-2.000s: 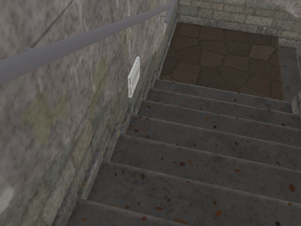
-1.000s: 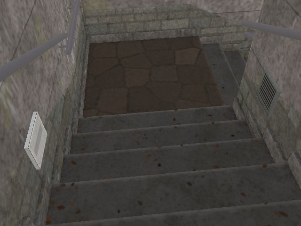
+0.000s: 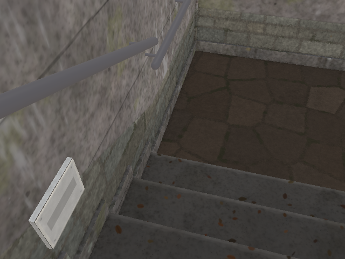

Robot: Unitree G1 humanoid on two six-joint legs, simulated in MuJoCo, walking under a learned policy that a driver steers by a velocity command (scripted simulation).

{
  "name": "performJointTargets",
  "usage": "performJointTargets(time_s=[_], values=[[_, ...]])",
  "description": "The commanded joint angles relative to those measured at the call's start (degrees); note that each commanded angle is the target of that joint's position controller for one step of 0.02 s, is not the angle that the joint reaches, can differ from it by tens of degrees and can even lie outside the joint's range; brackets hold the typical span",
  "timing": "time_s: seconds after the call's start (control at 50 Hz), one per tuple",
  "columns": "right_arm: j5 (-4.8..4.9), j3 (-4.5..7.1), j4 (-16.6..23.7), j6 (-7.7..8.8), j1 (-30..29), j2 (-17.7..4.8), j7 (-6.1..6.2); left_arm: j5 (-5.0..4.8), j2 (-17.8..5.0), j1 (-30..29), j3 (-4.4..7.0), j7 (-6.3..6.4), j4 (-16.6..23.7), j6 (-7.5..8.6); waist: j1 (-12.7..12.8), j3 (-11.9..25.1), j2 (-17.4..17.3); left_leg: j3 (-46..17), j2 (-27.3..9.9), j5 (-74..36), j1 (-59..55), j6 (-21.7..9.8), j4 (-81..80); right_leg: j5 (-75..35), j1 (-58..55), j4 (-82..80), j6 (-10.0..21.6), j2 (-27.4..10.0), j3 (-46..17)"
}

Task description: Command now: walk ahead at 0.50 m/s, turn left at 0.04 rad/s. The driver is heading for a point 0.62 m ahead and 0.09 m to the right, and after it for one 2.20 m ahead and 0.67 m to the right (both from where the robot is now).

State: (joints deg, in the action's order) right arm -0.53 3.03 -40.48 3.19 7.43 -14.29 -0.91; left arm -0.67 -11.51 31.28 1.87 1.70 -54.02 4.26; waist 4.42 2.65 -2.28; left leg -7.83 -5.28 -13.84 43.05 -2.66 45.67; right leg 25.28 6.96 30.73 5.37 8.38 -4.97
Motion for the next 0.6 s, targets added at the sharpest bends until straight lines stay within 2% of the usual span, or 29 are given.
performJointTargets(time_s=[0.02, 0.04, 0.06, 0.08, 0.1, 0.14, 0.16, 0.18, 0.2, 0.22, 0.24, 0.26, 0.28, 0.3, 0.32, 0.34, 0.36, 0.38, 0.4, 0.42, 0.44, 0.46, 0.48, 0.5, 0.52, 0.54, 0.56, 0.58, 0.6], values=[[-0.83, 0.29, 5.80, 2.42, -9.57, -2.64, -2.58, 0.25, -4.40, 4.07, 0.46, 1.33, 1.14, -0.13, 1.37, -8.45, 4.22, 1.80, 0.78, -12.72, 3.44, -0.45, -12.43, -21.59, 1.48, 0.94, 3.61, -13.96, -12.01], [-0.85, -0.11, 5.33, 2.54, -10.85, -1.29, -3.18, 0.08, -4.44, 4.53, 0.46, 1.44, 1.40, -0.81, 2.72, -7.21, 2.69, 3.63, 2.82, -16.64, -4.99, 0.22, -13.68, -17.86, 7.01, 2.68, 2.83, -12.41, -10.39], [-0.37, -0.26, 5.21, 2.44, -9.90, -0.68, -3.42, 0.33, -5.51, 3.96, 0.40, 1.35, 1.61, -1.09, 2.70, -7.73, 3.23, 4.60, 3.92, -15.38, -8.87, 1.11, -14.44, -17.96, 10.36, 4.04, 2.86, -11.85, -11.10], [0.08, -0.27, 5.18, 2.11, -9.58, -0.60, -3.54, 0.08, -5.89, 3.12, 0.41, 0.94, 2.16, -1.73, 2.92, -8.42, 3.94, 5.19, 4.97, -12.36, -10.82, 1.53, -16.41, -17.86, 10.40, 6.26, 3.48, -11.14, -11.60], [0.47, -0.16, 5.70, 2.25, -10.52, -1.12, -3.33, -0.71, -5.84, 2.87, 0.45, 1.15, 2.12, -2.08, 3.43, -9.66, 3.81, 5.15, 5.32, -9.92, -10.20, 1.91, -19.65, -19.70, 8.24, 8.83, 3.73, -11.04, -11.97], [-0.11, -1.08, 6.56, 2.97, -12.51, -0.04, -2.56, -1.30, -5.49, 3.82, 0.50, 1.31, 1.68, -2.49, 5.55, -11.46, 4.18, 3.90, 3.56, -8.42, -7.81, 1.82, -29.45, -21.38, -0.13, 14.30, 4.31, -10.53, -13.83], [0.72, -0.55, 6.14, 3.43, -11.31, -1.34, -1.75, -1.22, -5.58, 3.90, 0.74, 1.00, 1.02, -2.31, 4.80, -11.64, 3.75, 3.05, 2.38, -7.54, -9.31, 0.91, -33.63, -22.42, -3.01, 18.04, 4.46, -10.63, -13.94], [1.34, 0.47, 5.33, 3.35, -7.74, -3.71, -0.99, -1.15, -6.40, 4.93, 1.27, 0.42, -0.49, -2.09, 3.05, -9.15, 4.41, 3.40, 2.92, -6.21, -16.61, 0.47, -34.07, -26.18, -2.77, 23.27, 4.40, -10.26, -13.95], [1.41, 1.40, 3.17, 2.67, -0.20, -5.57, -0.30, -0.68, -7.18, 4.54, 1.68, -0.37, -0.97, -2.00, -1.01, -4.56, 4.32, 5.24, 3.09, -5.42, -28.70, -0.39, -29.83, -30.90, 0.80, 29.40, 4.34, -10.05, -13.19], [0.74, 2.31, -0.01, 1.99, 12.86, -7.91, 0.43, -0.89, -6.95, 3.17, 2.04, -0.53, -1.20, -1.73, -7.12, -0.15, 5.51, 1.62, -2.04, -16.15, -45.56, -2.26, -22.82, -19.71, 13.52, 44.18, 1.87, -6.95, -12.67], [-1.38, 2.41, -3.89, 1.29, 24.85, -10.70, -0.21, -2.24, 0.08, 9.82, 0.38, -1.18, -3.18, -0.44, -10.28, 10.61, -7.32, -2.94, -11.83, -38.93, -71.90, -8.53, -4.67, 22.98, 33.52, 69.86, -3.05, 0.52, -8.86], [-0.96, 2.77, -5.79, -0.02, 28.93, -12.48, -1.66, -3.70, -4.28, 12.51, -0.16, -1.27, -0.71, 0.66, -11.08, 22.01, -13.59, -15.58, -21.23, -30.10, -81.95, -16.61, -2.08, 26.68, 44.67, 86.56, -6.59, -2.26, -10.36], [1.04, 3.85, -7.04, -1.01, 28.39, -13.57, -2.25, -3.85, -6.47, 7.69, 0.34, -1.07, 2.63, 1.44, -11.81, 25.52, -13.67, -23.74, -22.88, 3.06, -79.69, -19.38, -12.11, 21.55, 50.12, 82.73, -6.89, -5.87, -8.57], [0.75, 2.56, -6.64, -1.71, 24.06, -10.06, -1.86, -2.98, -8.48, 0.62, 1.06, -0.29, 4.52, 0.65, -11.10, 18.52, -4.29, -22.71, -20.11, 20.93, -69.46, -18.20, -20.28, 15.48, 51.39, 78.54, -7.48, -8.29, -3.22], [-0.33, 1.13, -6.56, -1.12, 19.79, -7.20, -0.90, -1.70, -8.71, -3.26, 1.17, 0.77, 5.39, -1.44, -9.32, 10.05, 4.71, -21.56, -18.80, 28.12, -55.59, -16.80, -25.79, 8.10, 49.27, 77.63, -8.21, -8.77, 1.09], [-2.15, 0.95, -7.34, 0.25, 16.07, -7.44, -0.47, -1.31, -7.06, -2.98, 1.25, 1.50, 5.21, -2.70, -6.19, 5.89, 7.28, -23.88, -20.44, 21.62, -43.01, -17.66, -26.26, 2.30, 43.57, 75.70, -7.61, -10.17, -1.35], [-2.53, 0.61, -7.73, 1.47, 12.96, -7.08, -0.81, -0.41, -6.37, -3.43, 1.26, 1.94, 5.78, -3.61, -3.88, 0.89, 7.83, -20.90, -19.58, 15.05, -31.94, -16.43, -26.31, 0.66, 39.69, 73.14, -6.54, -11.32, -3.01], [-1.75, -0.44, -7.96, 2.99, 8.83, -3.13, -0.78, -0.22, -7.62, -3.07, 2.47, 1.70, 5.69, -3.57, -1.35, -1.94, 7.31, -11.88, -13.27, 11.64, -25.14, -10.92, -25.70, -11.02, 35.50, 58.11, -4.01, -12.55, -8.57], [-0.65, 0.00, -8.94, 3.87, 7.40, -3.72, -0.61, -0.73, -4.41, -1.92, 2.60, 1.68, 5.03, -4.20, 0.42, -4.45, 1.98, -3.10, -8.45, 8.58, -20.08, -7.17, -26.11, -15.56, 31.96, 45.92, -3.98, -12.34, -7.46], [0.33, 0.02, -10.31, 4.42, 7.98, -4.03, 0.00, 0.39, -2.65, -6.26, 2.28, 1.40, 7.22, -3.66, -0.42, -4.79, -2.96, 0.75, -6.69, 4.81, -20.72, -6.07, -26.51, -21.09, 32.48, 35.98, -4.65, -11.90, -5.49], [0.00, 0.28, -12.47, 3.92, 12.87, -4.76, 1.24, 1.23, -1.39, -7.27, 2.32, 0.99, 7.70, -3.52, -2.11, -3.48, -2.58, -0.16, -8.75, -4.88, -25.04, -6.83, -24.74, -23.46, 32.96, 33.25, -5.10, -11.61, -6.41], [0.35, 0.38, -14.90, 3.10, 17.41, -4.91, 2.07, 1.42, -0.18, -4.92, 2.08, 0.32, 7.36, -3.60, -1.65, 0.21, -2.45, -0.71, -10.00, -8.15, -30.48, -8.06, -22.91, -24.63, 33.26, 33.53, -5.79, -11.33, -6.23], [1.22, 1.08, -15.52, 3.01, 19.30, -6.80, 2.24, 1.21, -0.07, -7.02, 1.64, -0.58, 9.75, -3.77, -1.87, 1.20, -5.95, -0.76, -11.40, -4.53, -34.27, -8.67, -23.96, -24.34, 36.38, 31.83, -5.52, -11.87, -5.27], [0.55, 1.66, -15.61, 3.30, 19.02, -7.86, 2.32, 0.70, -1.67, -6.02, 2.03, -1.07, 9.00, -4.09, -1.54, 0.11, -3.42, -1.55, -12.24, -2.64, -33.72, -8.75, -21.34, -27.71, 37.22, 34.09, -4.90, -11.44, -6.12], [1.17, 1.69, -15.12, 3.49, 20.56, -7.26, 2.34, 0.84, -3.33, -7.72, 2.66, -1.17, 9.88, -4.09, -2.35, -1.95, -1.19, 1.04, -10.12, -1.40, -34.42, -6.35, -20.51, -33.74, 40.03, 29.30, -3.79, -10.66, -8.33], [2.05, 1.88, -16.33, 3.06, 20.95, -5.72, 2.90, 0.47, -4.21, -11.22, 2.96, -1.48, 10.87, -3.99, -2.88, -3.47, -2.36, 1.09, -10.63, 5.11, -37.04, -3.94, -18.29, -38.01, 43.61, 26.13, -2.99, -10.84, -11.15], [2.03, 1.47, -15.92, 2.73, 21.79, -5.06, 3.25, 0.63, -4.97, -11.92, 3.18, -1.94, 11.75, -4.11, -3.23, -4.32, -2.59, 2.42, -10.14, 6.34, -36.92, -2.37, -17.79, -40.71, 43.88, 24.89, -2.54, -10.20, -11.17], [1.77, 1.34, -14.81, 2.56, 20.80, -4.89, 4.10, 0.62, -5.23, -15.00, 3.29, -2.27, 13.11, -3.85, -3.41, -6.97, -1.33, 6.82, -7.83, 11.17, -31.67, -0.73, -18.00, -47.34, 40.52, 19.28, -2.51, -9.23, -8.36], [1.60, 0.78, -15.19, 2.25, 21.07, -3.80, 5.33, 1.21, -4.42, -16.90, 3.07, -2.58, 13.60, -4.18, -3.16, -8.56, -3.04, 8.58, -7.00, 15.46, -27.21, -0.61, -15.59, -52.45, 36.51, 16.76, -3.50, -8.39, -7.60]])
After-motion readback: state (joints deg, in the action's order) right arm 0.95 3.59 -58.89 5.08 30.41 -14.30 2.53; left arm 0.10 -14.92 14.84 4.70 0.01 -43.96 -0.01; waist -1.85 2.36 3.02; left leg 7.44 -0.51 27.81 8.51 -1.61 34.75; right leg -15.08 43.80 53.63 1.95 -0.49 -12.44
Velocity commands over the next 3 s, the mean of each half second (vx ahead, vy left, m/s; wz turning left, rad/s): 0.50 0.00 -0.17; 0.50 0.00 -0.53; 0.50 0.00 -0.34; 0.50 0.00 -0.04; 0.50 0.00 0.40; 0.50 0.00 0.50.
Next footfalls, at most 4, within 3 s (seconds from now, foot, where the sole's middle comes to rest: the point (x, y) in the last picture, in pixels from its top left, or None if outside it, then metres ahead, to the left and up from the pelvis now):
0.22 left None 0.30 0.16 -0.91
0.82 right None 0.59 -0.14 -1.06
1.34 left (202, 217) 0.94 -0.04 -1.21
1.98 right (277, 197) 1.20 -0.52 -1.36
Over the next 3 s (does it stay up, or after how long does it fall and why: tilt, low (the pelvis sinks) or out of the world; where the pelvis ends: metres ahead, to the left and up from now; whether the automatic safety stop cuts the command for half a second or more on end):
stays up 1.65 -0.54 -0.74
